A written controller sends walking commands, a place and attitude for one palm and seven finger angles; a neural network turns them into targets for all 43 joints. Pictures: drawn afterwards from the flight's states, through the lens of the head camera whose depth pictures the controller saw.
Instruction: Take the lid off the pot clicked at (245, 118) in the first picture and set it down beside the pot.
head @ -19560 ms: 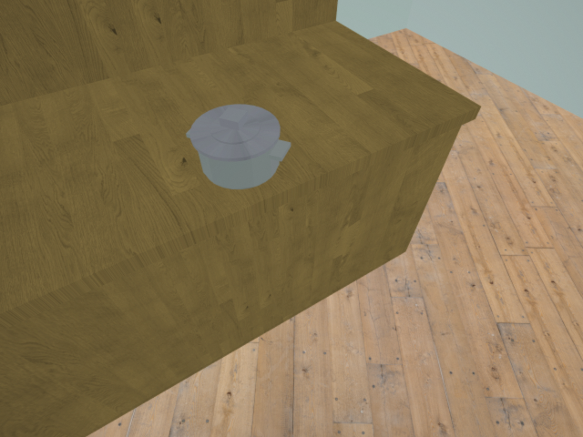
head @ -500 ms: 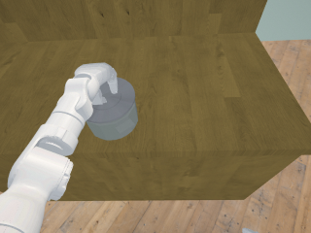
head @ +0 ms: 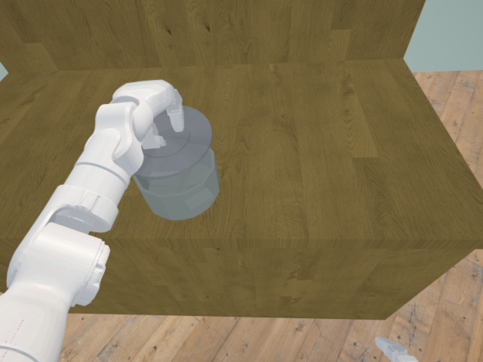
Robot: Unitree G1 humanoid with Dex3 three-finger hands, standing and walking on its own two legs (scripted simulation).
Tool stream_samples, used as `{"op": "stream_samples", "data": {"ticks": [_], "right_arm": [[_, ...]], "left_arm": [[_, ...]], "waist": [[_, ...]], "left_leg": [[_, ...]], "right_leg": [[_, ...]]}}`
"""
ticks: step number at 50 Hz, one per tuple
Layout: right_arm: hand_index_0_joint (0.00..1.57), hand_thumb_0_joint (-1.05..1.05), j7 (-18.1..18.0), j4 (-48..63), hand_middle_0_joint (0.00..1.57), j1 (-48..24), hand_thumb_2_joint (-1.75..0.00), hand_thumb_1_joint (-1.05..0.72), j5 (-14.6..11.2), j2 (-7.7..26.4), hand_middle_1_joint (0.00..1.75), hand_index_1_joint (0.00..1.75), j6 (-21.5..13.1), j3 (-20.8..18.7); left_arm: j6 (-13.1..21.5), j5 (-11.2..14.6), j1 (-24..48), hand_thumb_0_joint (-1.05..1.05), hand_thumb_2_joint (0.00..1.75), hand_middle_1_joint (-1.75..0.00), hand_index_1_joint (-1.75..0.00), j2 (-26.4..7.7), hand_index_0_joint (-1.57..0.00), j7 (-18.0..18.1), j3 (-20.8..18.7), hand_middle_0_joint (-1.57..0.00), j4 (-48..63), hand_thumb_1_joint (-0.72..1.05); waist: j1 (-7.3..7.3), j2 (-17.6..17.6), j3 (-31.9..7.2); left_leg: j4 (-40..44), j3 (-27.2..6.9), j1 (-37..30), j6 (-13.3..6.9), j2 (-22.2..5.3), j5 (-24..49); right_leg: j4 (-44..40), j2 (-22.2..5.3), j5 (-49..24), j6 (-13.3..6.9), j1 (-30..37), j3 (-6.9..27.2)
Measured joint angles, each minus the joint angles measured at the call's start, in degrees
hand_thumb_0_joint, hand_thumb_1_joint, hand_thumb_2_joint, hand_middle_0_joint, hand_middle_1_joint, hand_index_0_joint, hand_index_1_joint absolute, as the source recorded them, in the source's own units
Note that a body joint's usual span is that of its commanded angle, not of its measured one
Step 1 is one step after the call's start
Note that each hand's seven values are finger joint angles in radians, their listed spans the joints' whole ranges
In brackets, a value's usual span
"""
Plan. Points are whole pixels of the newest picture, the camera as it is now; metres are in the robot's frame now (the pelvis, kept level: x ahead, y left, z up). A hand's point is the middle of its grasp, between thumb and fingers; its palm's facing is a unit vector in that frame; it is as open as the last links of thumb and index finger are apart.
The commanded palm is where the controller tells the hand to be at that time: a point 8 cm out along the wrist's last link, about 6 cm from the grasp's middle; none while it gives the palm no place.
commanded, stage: lift the lid straight up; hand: left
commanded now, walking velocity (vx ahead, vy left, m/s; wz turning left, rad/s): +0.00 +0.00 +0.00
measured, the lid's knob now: (160, 128) +0.49 +0.14 +0.13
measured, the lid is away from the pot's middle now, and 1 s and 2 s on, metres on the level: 0.01 0.02 0.11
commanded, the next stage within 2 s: move the lid sideways beside the pot in 1.08 s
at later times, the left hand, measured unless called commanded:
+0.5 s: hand (140, 113) +0.45 +0.14 +0.19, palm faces -0.26 -0.01 -0.97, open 6.6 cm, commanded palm +0.44 +0.15 +0.27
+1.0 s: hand (132, 88) +0.46 +0.15 +0.23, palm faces -0.24 -0.04 -0.97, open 6.6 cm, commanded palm +0.45 +0.15 +0.30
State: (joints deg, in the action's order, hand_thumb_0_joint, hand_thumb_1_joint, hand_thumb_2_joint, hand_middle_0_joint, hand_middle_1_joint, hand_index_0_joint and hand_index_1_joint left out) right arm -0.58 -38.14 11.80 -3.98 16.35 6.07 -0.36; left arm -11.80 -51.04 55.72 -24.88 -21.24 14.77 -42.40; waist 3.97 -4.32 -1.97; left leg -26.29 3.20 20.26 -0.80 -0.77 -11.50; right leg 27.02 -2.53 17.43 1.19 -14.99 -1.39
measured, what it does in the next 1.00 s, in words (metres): stands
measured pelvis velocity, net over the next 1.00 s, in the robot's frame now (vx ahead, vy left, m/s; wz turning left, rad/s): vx -0.01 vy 0.01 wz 0.01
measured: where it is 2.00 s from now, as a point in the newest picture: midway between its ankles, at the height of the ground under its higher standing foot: outside the picture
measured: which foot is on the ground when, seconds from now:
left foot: down 0.00-1.00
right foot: down 0.00-1.00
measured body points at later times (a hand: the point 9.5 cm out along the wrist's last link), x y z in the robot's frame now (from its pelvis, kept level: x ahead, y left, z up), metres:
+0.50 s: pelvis -0.01 +0.01 +0.00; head +0.01 -0.02 +0.45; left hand +0.46 +0.14 +0.25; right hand +0.11 -0.25 -0.13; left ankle +0.02 +0.12 -0.74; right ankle -0.05 -0.13 -0.74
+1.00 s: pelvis -0.01 +0.01 +0.00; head +0.01 -0.02 +0.45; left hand +0.47 +0.15 +0.29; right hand +0.09 -0.25 -0.13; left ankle +0.02 +0.12 -0.74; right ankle -0.05 -0.13 -0.74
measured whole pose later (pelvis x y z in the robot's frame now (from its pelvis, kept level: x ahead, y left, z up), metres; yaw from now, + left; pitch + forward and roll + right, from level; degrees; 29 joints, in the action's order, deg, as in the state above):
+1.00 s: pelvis -0.01 +0.01 +0.00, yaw +0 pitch +4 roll +0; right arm -0.8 -39.0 13.7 -3.5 16.7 2.7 0.3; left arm -14.1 -52.5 69.7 -26.9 -29.1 14.6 -48.7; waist 4.4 -4.0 -1.7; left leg -24.2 3.1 19.2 -1.6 0.2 -9.4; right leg 25.5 -3.4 15.7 1.9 -14.1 -1.4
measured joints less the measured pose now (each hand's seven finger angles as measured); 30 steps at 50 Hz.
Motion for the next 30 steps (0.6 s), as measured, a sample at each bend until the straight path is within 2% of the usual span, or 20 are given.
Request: {"op": "stream_samples", "data": {"ticks": [8, 19, 30], "right_arm": [[0.20, 0.00, -0.1, 0.7, 0.20, -0.5, -0.90, -0.90, 0.0, -0.2, 0.30, 0.30, -0.6, 0.2], [0.20, 0.01, 0.0, 0.4, 0.20, -0.6, -0.90, -0.90, 0.1, -0.4, 0.30, 0.30, -1.3, 0.6], [0.20, 0.01, -0.5, -0.4, 0.20, 0.8, -0.90, -0.90, 0.3, -0.6, 0.30, 0.30, -2.7, 1.0]], "left_arm": [[-0.6, 0.0, 0.7, 0.01, 0.76, -0.94, -1.01, -1.5, -0.82, -2.2, 0.6, -0.63, 1.9, 0.24], [-0.7, 0.4, 3.7, 0.02, 0.76, -0.94, -1.01, -1.2, -0.82, -4.1, 1.9, -0.63, 2.2, 0.23], [-0.7, -0.4, 9.1, 0.02, 0.77, -0.94, -1.01, -1.0, -0.82, -4.8, 1.7, -0.63, -3.5, 0.23]], "waist": [[-0.27, 0.0, 0.2], [-0.75, 0.0, 0.5], [-0.04, 0.1, 0.4]], "left_leg": [[0.3, -0.3, -0.5, 0.0, 0.2, 0.4], [0.7, -0.7, -0.8, -0.4, 0.7, 1.2], [1.4, -0.4, -0.6, -0.6, 0.9, 2.0]], "right_leg": [[-0.4, -0.1, -0.3, 0.0, 0.6, -0.3], [-0.5, -0.6, -0.8, 0.3, 1.1, -0.7], [-0.8, -0.8, -1.5, 0.5, 0.6, -0.4]]}}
